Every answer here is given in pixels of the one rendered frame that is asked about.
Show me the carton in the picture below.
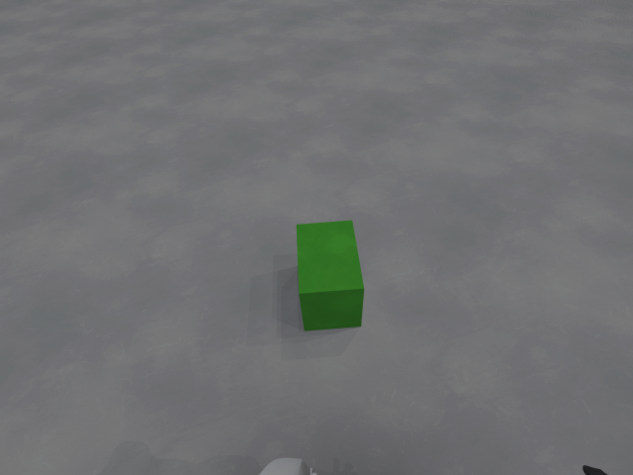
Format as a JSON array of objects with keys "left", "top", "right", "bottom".
[{"left": 297, "top": 221, "right": 364, "bottom": 331}]

